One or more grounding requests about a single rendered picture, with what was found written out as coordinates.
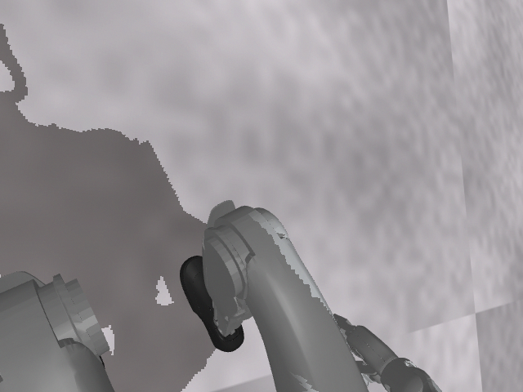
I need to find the right robot hand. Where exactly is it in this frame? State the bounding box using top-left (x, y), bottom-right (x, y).
top-left (333, 314), bottom-right (399, 386)

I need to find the right robot arm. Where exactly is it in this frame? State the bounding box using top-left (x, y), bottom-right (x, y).
top-left (380, 358), bottom-right (442, 392)

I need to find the right robot foot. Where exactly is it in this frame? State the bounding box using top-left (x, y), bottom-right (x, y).
top-left (180, 256), bottom-right (244, 352)

